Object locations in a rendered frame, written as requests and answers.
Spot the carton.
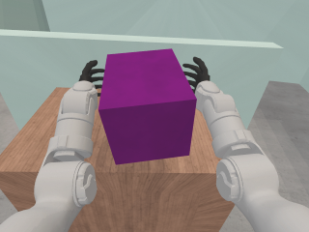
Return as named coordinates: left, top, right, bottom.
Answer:
left=98, top=48, right=197, bottom=165

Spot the pedestal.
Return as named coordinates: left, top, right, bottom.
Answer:
left=0, top=87, right=235, bottom=232

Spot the robot left upper arm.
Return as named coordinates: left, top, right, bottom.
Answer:
left=0, top=160, right=98, bottom=232

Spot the right robot forearm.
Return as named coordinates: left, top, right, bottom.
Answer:
left=194, top=80, right=279, bottom=187

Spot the right robot hand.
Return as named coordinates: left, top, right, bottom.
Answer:
left=183, top=56, right=211, bottom=94

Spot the robot right upper arm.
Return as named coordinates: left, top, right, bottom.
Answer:
left=216, top=153, right=309, bottom=232

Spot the left robot forearm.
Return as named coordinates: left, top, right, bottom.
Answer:
left=34, top=80, right=98, bottom=200

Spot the left robot hand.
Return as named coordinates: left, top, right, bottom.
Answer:
left=78, top=60, right=105, bottom=97

